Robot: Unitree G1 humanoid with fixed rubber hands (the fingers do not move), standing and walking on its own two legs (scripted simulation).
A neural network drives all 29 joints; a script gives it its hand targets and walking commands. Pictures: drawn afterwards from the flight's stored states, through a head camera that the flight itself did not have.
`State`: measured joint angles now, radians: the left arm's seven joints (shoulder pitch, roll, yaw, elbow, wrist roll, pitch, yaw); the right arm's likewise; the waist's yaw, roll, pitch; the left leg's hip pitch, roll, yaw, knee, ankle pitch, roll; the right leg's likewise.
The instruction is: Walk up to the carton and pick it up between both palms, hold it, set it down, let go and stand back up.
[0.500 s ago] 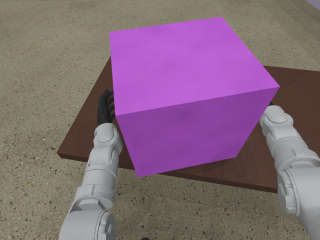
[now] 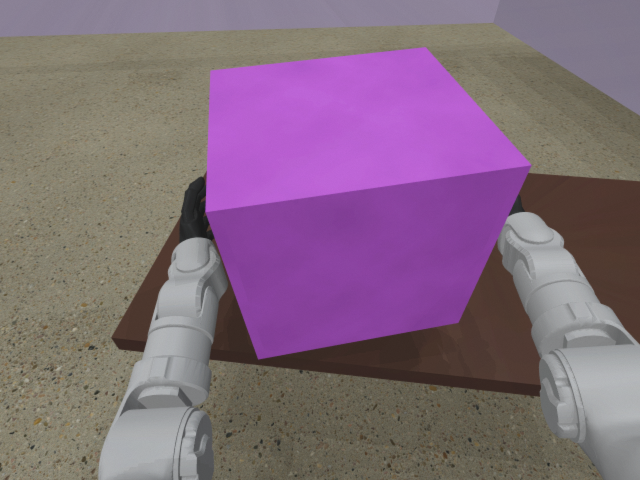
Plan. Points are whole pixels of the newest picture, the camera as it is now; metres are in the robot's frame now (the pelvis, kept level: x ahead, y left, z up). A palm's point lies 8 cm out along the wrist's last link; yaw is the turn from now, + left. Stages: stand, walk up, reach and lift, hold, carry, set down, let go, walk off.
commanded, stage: reach and lift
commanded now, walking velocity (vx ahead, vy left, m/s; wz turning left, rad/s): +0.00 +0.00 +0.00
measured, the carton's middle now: (341, 203) +0.46 +0.05 +0.12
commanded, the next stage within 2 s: hold in 1.36 s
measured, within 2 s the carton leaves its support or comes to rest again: neither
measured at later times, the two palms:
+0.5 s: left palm (193, 211) +0.38 +0.24 +0.16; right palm (515, 203) +0.41 -0.16 +0.19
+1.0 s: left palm (168, 187) +0.36 +0.25 +0.21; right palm (532, 179) +0.38 -0.15 +0.24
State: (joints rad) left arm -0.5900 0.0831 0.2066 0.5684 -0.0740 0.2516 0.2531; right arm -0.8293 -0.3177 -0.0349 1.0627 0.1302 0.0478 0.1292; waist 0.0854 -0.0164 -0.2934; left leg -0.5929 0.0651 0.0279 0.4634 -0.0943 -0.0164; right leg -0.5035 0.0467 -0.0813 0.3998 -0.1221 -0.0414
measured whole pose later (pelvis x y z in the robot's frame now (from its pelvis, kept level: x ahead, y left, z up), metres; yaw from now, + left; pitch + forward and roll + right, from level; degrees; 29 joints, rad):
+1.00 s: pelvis +0.00 +0.02 +0.00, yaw +1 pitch +6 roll -3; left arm -0.70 0.21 0.21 0.45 -0.09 0.63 0.19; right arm -0.85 -0.30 -0.04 0.74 0.23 0.53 0.02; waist -0.03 -0.01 -0.29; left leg -0.46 0.04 0.02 0.46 -0.11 0.01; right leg -0.34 0.03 -0.08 0.35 -0.11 -0.02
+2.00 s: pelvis -0.01 +0.02 +0.00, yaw +1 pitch +5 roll -3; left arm -0.77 0.25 0.21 0.45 -0.10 0.75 0.17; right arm -0.91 -0.30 -0.06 0.70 0.27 0.67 -0.02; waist -0.03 0.03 -0.31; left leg -0.46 0.04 0.01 0.46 -0.10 0.01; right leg -0.34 0.03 -0.08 0.35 -0.11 -0.01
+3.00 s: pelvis -0.01 +0.03 +0.00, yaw +2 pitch +5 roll -3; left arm -0.80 0.27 0.21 0.48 -0.10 0.77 0.16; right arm -0.96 -0.30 -0.06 0.74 0.27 0.68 -0.03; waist -0.03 0.01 -0.32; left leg -0.46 0.03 0.01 0.46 -0.10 0.02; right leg -0.34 0.02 -0.08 0.35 -0.10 -0.01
